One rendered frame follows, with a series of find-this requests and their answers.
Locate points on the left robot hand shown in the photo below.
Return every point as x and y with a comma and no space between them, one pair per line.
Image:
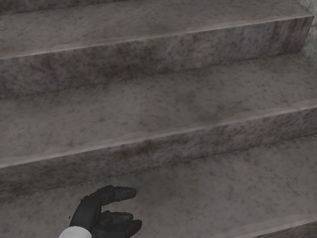
106,224

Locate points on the left robot forearm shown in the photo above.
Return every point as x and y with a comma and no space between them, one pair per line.
75,232

